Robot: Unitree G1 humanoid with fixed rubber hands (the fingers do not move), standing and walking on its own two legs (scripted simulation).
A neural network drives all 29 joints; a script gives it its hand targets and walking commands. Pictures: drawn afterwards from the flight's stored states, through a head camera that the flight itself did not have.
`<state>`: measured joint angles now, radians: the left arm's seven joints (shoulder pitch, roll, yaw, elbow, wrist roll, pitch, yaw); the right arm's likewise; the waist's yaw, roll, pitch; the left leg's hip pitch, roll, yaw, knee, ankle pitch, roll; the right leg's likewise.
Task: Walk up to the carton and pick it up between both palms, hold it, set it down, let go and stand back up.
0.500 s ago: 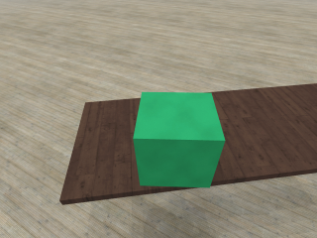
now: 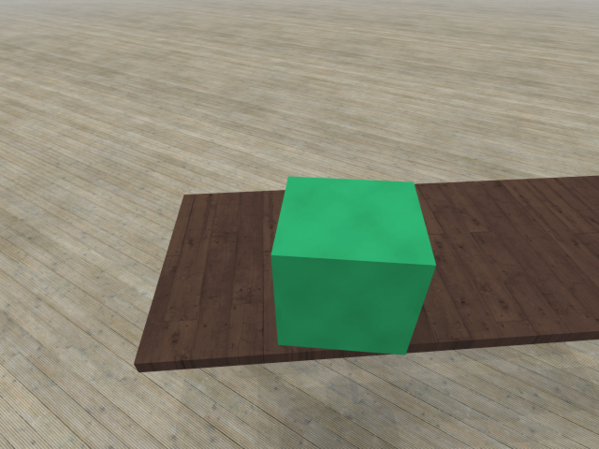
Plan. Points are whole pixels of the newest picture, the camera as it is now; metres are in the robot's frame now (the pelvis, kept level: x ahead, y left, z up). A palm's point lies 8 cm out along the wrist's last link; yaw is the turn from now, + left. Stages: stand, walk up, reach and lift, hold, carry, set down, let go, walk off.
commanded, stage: stand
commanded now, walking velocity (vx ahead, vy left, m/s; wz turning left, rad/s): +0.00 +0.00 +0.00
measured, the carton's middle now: (345, 263) +0.45 -0.05 +0.01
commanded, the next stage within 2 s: none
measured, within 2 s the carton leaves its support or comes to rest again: neither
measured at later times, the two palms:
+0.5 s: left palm out of the picture -0.08 +0.19 -0.15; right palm out of the picture -0.04 -0.21 -0.15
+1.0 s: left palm out of the picture -0.07 +0.17 -0.16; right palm out of the picture -0.04 -0.22 -0.15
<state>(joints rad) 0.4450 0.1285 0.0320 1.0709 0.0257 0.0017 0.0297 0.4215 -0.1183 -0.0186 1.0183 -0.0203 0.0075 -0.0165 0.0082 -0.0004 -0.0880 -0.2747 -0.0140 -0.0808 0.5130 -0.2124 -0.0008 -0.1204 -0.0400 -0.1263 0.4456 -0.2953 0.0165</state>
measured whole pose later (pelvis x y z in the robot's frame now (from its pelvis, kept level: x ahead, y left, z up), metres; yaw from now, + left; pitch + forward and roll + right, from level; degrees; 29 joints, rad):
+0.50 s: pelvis -0.01 -0.01 +0.00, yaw +1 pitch -1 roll -1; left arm 0.42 0.11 0.02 1.16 0.02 0.00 0.04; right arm 0.38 -0.08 0.01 1.10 -0.01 0.01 -0.03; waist 0.00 0.00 -0.05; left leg -0.30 -0.01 -0.11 0.52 -0.19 -0.02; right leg -0.15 -0.03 -0.15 0.47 -0.29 0.00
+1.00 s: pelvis -0.01 -0.02 +0.00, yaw +2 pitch -2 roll -2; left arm 0.39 0.11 0.02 1.16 0.01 0.00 0.04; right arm 0.36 -0.08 0.02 1.14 -0.01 0.01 -0.03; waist 0.00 -0.01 -0.01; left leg -0.29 0.01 -0.13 0.52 -0.20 -0.04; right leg -0.13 -0.01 -0.17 0.46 -0.30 -0.02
